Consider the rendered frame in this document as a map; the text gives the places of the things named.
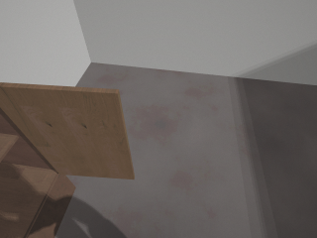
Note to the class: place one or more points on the cupboard door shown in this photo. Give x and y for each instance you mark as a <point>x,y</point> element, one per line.
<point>81,131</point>

